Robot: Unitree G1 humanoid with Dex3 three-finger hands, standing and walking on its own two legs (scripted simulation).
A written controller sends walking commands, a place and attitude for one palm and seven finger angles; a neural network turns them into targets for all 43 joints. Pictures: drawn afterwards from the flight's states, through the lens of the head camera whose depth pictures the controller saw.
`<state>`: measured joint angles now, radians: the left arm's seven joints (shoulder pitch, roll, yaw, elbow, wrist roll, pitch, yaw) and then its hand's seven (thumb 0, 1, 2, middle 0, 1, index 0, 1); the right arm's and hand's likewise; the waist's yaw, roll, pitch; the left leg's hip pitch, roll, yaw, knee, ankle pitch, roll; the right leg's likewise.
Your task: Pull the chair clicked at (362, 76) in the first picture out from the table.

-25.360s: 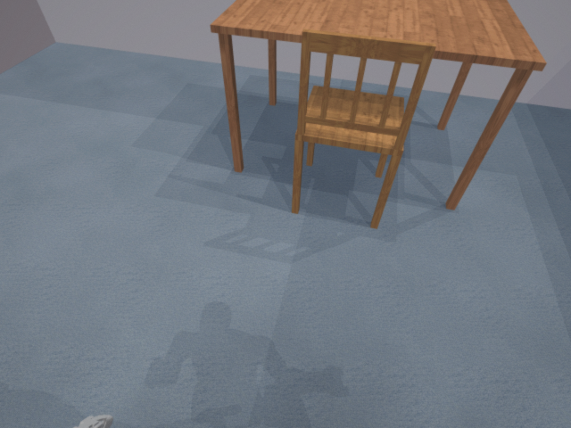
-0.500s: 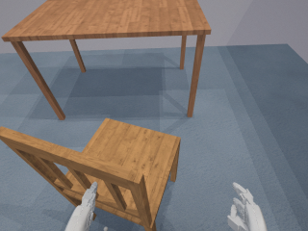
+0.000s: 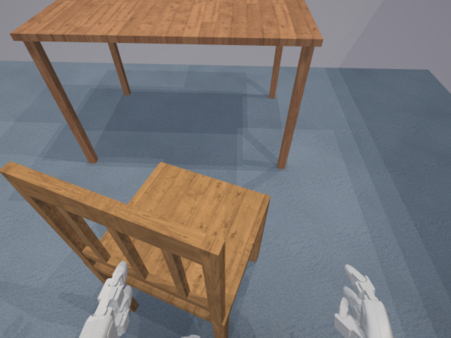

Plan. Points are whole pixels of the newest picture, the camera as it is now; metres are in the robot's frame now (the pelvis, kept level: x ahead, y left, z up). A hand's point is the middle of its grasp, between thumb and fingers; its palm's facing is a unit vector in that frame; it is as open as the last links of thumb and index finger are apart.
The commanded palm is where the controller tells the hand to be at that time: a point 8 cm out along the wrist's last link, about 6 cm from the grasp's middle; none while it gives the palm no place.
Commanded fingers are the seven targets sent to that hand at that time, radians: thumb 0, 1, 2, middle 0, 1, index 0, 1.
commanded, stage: draw the hand back to the body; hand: left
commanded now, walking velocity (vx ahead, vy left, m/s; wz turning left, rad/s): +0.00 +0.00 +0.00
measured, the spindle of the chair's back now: (130, 252) +0.29 +0.22 -0.04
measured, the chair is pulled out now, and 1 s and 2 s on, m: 0.64 0.64 0.64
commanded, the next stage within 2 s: step back with the hand held close in 1.44 s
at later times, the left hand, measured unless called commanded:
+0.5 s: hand (86, 298) +0.15 +0.19 +0.12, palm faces +0.17 -0.93 -0.32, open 16.7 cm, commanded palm +0.11 +0.24 +0.15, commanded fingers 0.00 -0.08 0.43 -0.06 -0.10 -0.06 -0.10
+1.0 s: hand (22, 212) +0.21 +0.25 +0.22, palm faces +0.41 -0.80 -0.45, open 10.3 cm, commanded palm +0.17 +0.30 +0.24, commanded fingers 0.00 0.83 0.87 -0.19 -0.28 -0.19 -0.28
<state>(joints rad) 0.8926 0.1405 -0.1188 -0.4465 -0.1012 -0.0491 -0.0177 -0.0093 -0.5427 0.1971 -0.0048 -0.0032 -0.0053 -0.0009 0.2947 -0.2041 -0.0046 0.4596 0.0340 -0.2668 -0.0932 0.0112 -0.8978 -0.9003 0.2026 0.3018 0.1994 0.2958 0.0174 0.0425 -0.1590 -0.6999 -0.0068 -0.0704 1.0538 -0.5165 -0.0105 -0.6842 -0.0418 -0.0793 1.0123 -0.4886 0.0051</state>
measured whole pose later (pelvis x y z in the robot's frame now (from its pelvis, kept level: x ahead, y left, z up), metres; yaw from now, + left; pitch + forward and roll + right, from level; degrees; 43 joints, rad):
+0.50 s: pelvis +0.00 +0.00 +0.03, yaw -1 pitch +3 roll -2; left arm 0.74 0.29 0.09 -0.51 -0.06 -0.05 0.06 -0.01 -0.39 0.28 -0.03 -0.04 -0.02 -0.03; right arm 0.27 -0.20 0.03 0.54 0.04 -0.22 -0.13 0.01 -0.90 -0.90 0.20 0.30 0.20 0.30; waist 0.04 0.07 -0.09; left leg -0.49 0.01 -0.06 0.90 -0.45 -0.01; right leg -0.47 -0.02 -0.07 0.84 -0.42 0.01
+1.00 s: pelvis +0.03 +0.00 +0.06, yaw -1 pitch -4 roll +0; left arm 0.54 0.36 0.29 -0.47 -0.03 -0.04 0.14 0.01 0.47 0.69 -0.15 -0.22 -0.15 -0.21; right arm 0.19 -0.21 0.04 0.65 0.00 -0.18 -0.09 0.01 -0.90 -0.90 0.20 0.30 0.20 0.30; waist 0.07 0.06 0.00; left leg -0.12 0.00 -0.03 0.50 -0.32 0.00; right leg -0.12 -0.04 -0.05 0.49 -0.30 0.02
